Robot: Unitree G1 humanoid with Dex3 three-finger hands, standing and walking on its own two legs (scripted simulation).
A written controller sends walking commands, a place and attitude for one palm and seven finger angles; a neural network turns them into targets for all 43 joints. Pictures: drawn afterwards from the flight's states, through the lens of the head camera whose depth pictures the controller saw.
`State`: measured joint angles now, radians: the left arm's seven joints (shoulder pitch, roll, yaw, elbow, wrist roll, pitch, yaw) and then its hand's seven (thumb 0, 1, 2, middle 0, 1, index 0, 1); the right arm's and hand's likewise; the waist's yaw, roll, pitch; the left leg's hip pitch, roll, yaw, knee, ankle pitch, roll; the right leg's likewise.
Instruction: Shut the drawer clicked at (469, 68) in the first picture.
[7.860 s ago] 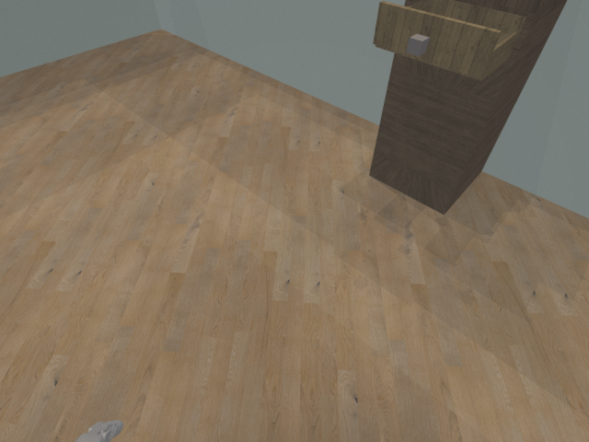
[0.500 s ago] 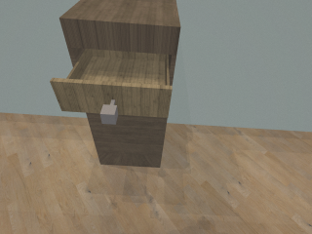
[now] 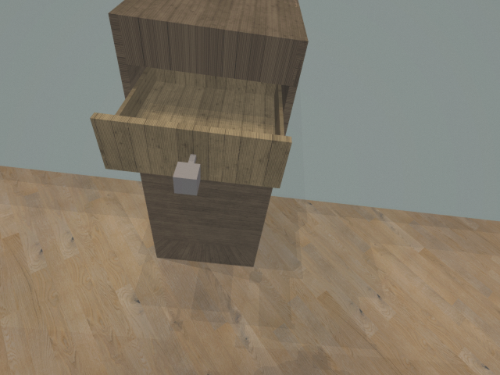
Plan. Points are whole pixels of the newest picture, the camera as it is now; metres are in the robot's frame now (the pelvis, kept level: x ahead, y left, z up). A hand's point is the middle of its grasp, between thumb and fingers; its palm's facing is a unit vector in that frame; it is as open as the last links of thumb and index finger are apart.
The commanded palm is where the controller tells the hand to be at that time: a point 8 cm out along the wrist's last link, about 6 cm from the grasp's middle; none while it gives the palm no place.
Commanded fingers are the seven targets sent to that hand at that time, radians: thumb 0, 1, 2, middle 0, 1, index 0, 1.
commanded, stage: shuffle to correct the standing spot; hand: left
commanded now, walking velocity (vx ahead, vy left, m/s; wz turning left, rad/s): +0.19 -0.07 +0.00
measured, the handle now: (189, 170) +0.47 +0.16 +0.06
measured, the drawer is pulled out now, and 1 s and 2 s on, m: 0.23 0.23 0.23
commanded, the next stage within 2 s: come to a stop and stand still in 0.38 s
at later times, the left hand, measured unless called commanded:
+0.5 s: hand (197, 344) +0.22 +0.10 -0.16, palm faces -0.02 -0.99 -0.13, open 7.3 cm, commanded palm none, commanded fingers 0.00 0.90 0.90 -0.20 -0.30 -0.20 -0.30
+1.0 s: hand out of the picture +0.09 +0.13 -0.17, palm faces +0.06 -0.97 -0.24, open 7.3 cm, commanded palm none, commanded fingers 0.00 0.90 0.90 -0.20 -0.30 -0.20 -0.30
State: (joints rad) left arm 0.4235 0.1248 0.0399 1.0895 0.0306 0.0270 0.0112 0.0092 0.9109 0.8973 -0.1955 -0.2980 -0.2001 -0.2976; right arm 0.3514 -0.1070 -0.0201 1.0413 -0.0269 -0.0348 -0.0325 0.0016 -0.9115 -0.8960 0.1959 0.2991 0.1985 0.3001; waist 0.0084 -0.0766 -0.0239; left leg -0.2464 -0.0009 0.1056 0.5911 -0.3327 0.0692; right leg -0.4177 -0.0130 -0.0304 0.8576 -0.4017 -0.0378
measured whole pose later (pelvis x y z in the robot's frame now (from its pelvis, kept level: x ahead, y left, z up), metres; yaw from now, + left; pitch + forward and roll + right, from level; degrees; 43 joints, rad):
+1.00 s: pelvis +0.10 -0.06 +0.00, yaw -1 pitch -1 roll +1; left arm 0.32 0.16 0.03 1.03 0.02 0.03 0.04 0.00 0.92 0.90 -0.19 -0.30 -0.20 -0.30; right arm 0.10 -0.15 -0.02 0.96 -0.01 0.01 -0.02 0.00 -0.91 -0.90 0.20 0.30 0.20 0.30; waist 0.04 0.01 0.08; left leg -0.35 0.04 0.15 0.53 -0.16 0.04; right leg -0.23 -0.03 -0.05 0.60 -0.34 -0.01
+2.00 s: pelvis +0.14 -0.02 +0.00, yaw -2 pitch +0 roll +0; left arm 0.29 0.15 0.00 1.05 0.01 -0.01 0.05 0.00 0.91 0.90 -0.19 -0.30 -0.20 -0.30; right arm 0.29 -0.16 0.01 1.08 -0.02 -0.02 -0.03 0.03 -0.94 -0.90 0.20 0.30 0.20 0.30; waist -0.01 0.00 0.01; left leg -0.27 -0.04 0.11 0.52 -0.25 0.08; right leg -0.14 -0.05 -0.04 0.51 -0.36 0.03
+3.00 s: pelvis +0.14 -0.09 +0.01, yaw -2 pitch -1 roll +1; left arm 0.30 0.16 -0.03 1.09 0.00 -0.02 0.04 0.01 0.91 0.90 -0.20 -0.30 -0.20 -0.30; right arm 0.26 -0.17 0.03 1.13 -0.01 -0.01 -0.02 0.00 -0.91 -0.90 0.20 0.30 0.20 0.30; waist 0.00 -0.02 0.04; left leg -0.21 0.03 0.08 0.45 -0.20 -0.01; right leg -0.09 0.03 -0.06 0.45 -0.34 -0.06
